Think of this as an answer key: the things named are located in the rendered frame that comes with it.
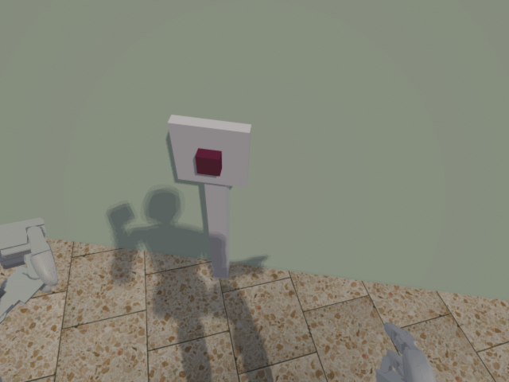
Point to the panel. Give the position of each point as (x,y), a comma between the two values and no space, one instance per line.
(187,134)

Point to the robot left hand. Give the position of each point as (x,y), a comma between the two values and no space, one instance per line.
(23,242)

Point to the robot right hand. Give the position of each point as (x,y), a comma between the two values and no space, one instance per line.
(413,366)

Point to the button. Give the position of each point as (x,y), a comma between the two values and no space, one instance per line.
(209,162)

